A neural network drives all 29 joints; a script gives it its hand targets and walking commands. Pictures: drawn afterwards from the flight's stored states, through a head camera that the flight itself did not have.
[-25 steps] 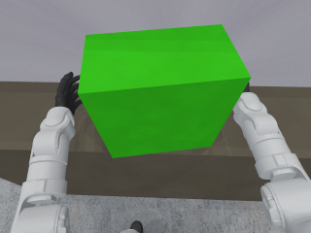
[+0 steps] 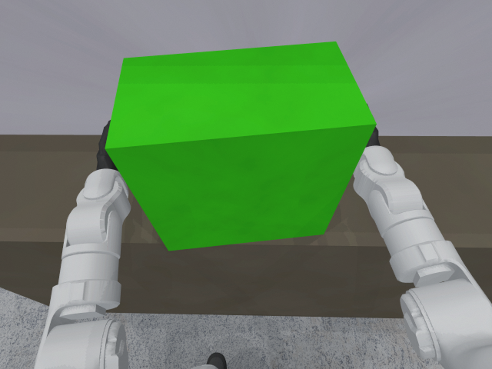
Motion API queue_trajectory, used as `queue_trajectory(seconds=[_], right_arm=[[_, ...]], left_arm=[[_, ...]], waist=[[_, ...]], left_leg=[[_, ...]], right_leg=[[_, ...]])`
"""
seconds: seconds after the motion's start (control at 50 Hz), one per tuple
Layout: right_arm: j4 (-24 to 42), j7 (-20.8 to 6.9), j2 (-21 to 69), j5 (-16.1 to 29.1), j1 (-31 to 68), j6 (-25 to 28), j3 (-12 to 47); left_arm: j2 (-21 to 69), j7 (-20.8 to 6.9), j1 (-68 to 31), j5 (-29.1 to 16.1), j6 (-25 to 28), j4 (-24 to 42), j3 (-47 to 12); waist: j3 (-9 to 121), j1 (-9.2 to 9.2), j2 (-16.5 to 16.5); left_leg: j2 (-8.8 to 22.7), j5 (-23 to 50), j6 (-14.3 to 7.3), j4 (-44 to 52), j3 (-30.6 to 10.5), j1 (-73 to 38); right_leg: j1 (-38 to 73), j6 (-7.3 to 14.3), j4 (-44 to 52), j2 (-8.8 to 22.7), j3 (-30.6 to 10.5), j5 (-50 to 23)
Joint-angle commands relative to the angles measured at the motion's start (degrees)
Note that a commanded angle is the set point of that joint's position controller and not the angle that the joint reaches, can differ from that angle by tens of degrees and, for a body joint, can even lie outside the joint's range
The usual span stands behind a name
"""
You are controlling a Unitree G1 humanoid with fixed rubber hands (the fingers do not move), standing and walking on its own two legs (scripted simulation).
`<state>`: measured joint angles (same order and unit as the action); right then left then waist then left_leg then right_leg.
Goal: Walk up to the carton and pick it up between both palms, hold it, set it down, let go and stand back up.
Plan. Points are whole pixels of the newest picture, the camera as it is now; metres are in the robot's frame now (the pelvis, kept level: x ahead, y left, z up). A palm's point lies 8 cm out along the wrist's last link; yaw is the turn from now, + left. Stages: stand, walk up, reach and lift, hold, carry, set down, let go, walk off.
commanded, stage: reach and lift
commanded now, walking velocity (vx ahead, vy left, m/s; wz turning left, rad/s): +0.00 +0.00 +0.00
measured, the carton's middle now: (240, 161) +0.41 +0.06 +0.08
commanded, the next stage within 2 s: none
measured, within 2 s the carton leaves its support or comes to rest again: leaves its support in 1.22 s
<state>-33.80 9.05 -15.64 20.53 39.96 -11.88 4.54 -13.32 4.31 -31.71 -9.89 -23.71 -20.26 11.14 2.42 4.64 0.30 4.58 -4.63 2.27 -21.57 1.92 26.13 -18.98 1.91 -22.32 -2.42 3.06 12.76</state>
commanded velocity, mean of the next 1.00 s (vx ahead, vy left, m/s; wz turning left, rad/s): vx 0.00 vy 0.00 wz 0.00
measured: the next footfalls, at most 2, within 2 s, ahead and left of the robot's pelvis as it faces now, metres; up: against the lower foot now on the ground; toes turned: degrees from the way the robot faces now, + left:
none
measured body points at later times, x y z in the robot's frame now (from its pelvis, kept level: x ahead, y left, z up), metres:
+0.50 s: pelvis +0.00 +0.00 +0.00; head +0.06 +0.01 +0.45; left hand +0.39 +0.25 +0.10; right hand +0.44 -0.13 +0.10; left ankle +0.05 +0.15 -0.74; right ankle -0.03 -0.09 -0.74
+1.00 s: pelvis +0.01 +0.01 +0.01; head +0.03 +0.02 +0.46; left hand +0.38 +0.25 +0.10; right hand +0.44 -0.13 +0.11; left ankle +0.05 +0.15 -0.74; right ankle -0.03 -0.09 -0.74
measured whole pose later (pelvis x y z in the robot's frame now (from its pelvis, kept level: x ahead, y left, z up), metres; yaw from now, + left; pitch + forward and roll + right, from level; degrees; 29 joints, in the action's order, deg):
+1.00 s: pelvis +0.01 +0.01 +0.01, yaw +1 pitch +5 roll +0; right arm -44.9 1.4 -7.4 -0.9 38.2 -0.7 -9.3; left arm -3.5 -1.0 -31.2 9.4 -12.3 -28.2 21.2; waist 2.5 4.2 -1.1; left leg 3.1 -2.6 1.8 -15.0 2.3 16.9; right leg -10.0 1.3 -16.5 -1.3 2.9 11.0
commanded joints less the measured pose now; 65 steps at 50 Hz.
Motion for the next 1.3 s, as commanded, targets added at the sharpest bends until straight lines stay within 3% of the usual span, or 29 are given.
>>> queue_trajectory(seconds=[0.0, 0.52, 0.74, 0.8, 0.84, 0.86, 0.9, 0.96, 1.02, 1.1, 1.2, 1.28], right_arm=[[13.48, 0.09, -4.85, -0.12, 29.86, 3.28, -1.41], [12.98, -0.56, -0.70, -1.22, 31.64, 3.49, -0.76], [11.80, -2.78, 5.62, -6.12, 32.38, 5.68, -1.38], [11.01, -6.04, 15.26, -11.72, 33.20, 7.64, -0.24], [9.45, -11.63, 32.75, -17.69, 34.92, 9.83, 3.92], [7.80, -13.73, 37.40, -19.23, 34.07, 11.80, 4.94], [5.02, -15.19, 38.98, -21.00, 33.24, 15.28, 4.29], [-0.32, -15.45, 38.47, -23.15, 32.67, 17.90, 2.09], [-4.38, -15.57, 37.71, -24.21, 32.18, 18.81, 0.28], [-4.02, -15.66, 37.67, -24.19, 34.70, 20.91, 0.35], [2.91, -14.78, 38.29, -23.73, 39.65, 26.68, 4.03], [5.51, -13.48, 37.04, -26.33, 40.16, 31.00, 4.65]], left_arm=[[-7.87, -0.86, -27.22, -0.50, 3.45, 13.78, -0.21], [-2.37, -0.94, -29.23, 0.49, 4.48, 13.44, -2.63], [4.02, -3.02, -30.31, 4.82, 6.87, 12.28, -2.88], [12.37, -5.76, -31.09, 9.02, 9.14, 9.60, -5.19], [29.37, -10.79, -35.18, 12.91, 11.49, 7.55, -11.83], [34.74, -12.36, -35.47, 14.52, 12.67, 5.55, -13.84], [37.18, -12.86, -33.80, 16.67, 14.51, 3.09, -13.63], [37.25, -12.99, -32.99, 18.33, 15.61, -0.89, -12.00], [36.79, -12.80, -32.90, 19.09, 15.69, -3.57, -11.14], [37.99, -11.99, -35.37, 17.94, 16.02, -2.75, -12.56], [40.76, -10.81, -39.17, 15.48, 19.37, 1.76, -15.67], [41.41, -11.14, -40.04, 16.35, 22.19, 3.18, -14.46]], waist=[[42.15, 0.59, 0.13], [42.31, 0.43, 0.61], [41.15, 0.59, 0.12], [40.17, 1.06, -0.01], [41.16, 0.74, -0.44], [41.77, 0.26, 0.34], [39.07, -0.11, 0.07], [31.59, -0.20, -1.59], [26.34, 0.01, -2.31], [27.68, 0.14, -2.32], [38.18, -0.41, -1.90], [41.98, -1.86, -2.30]], left_leg=[[-3.91, 19.78, -0.78, -4.32, -0.51, -28.31], [-3.76, 20.97, -0.71, -5.00, -1.02, -31.80], [-3.94, 21.89, -0.83, -3.89, -0.59, -33.72], [-4.20, 22.43, -0.73, -2.66, -0.18, -34.57], [-4.31, 23.73, -0.13, -0.34, 0.38, -34.18], [-4.42, 24.58, 0.24, 0.46, 0.84, -34.05], [-4.63, 24.39, 0.34, 1.59, 1.85, -32.31], [-4.58, 19.60, -0.43, 4.09, 3.24, -28.72], [-4.42, 15.10, -1.23, 5.88, 4.13, -27.08], [-4.21, 15.41, -1.59, 5.81, 4.63, -28.68], [-3.88, 24.74, -0.88, 3.11, 4.25, -33.07], [-3.97, 26.25, -0.63, 2.81, 4.40, -33.08]], right_leg=[[6.20, -6.49, 1.92, 0.43, -2.34, -24.26], [3.22, -6.16, 3.20, 0.11, -1.50, -21.44], [4.51, -6.49, 4.44, 0.60, -0.60, -20.72], [6.15, -6.71, 5.58, 0.87, 0.24, -21.20], [8.70, -6.36, 5.87, 1.17, 0.01, -24.39], [12.06, -5.50, 5.36, 0.99, -0.33, -27.89], [16.46, -5.18, 4.63, 1.10, -0.35, -32.40], [18.55, -5.55, 5.18, 1.84, -0.21, -31.33], [17.52, -5.27, 6.80, 2.20, -0.24, -25.33], [15.86, -4.66, 8.05, 2.11, 0.25, -21.22], [17.37, -4.16, 7.16, 1.70, 1.40, -29.49], [20.60, -4.04, 6.07, 2.17, 2.03, -35.54]])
